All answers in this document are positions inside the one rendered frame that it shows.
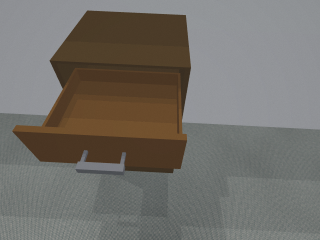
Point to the handle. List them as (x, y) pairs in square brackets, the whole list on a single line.
[(99, 167)]

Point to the drawer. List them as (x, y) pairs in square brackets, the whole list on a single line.
[(107, 112)]

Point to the cabinet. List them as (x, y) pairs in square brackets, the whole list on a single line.
[(127, 41)]

